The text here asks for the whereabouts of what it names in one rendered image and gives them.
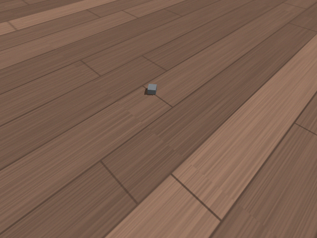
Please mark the small box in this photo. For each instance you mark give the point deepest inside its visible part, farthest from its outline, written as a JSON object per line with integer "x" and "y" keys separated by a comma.
{"x": 152, "y": 88}

